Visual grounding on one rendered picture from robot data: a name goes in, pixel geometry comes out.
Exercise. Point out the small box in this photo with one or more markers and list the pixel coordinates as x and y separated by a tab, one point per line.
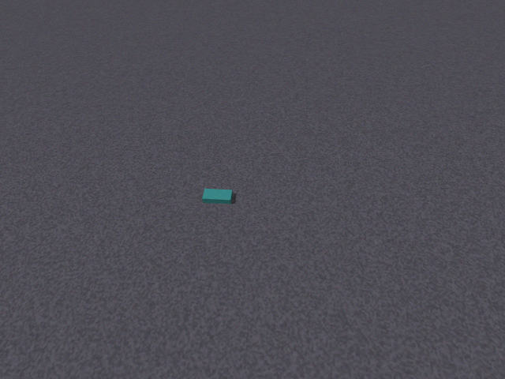
217	196

